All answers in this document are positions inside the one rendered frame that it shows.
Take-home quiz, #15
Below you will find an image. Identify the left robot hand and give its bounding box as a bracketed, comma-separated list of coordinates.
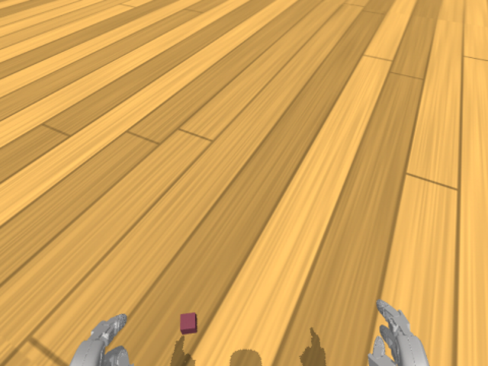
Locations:
[69, 314, 134, 366]

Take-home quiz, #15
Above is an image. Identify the cube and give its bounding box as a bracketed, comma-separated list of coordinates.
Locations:
[180, 313, 197, 335]

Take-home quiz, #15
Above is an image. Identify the right robot hand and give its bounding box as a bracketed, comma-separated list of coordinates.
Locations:
[368, 299, 429, 366]

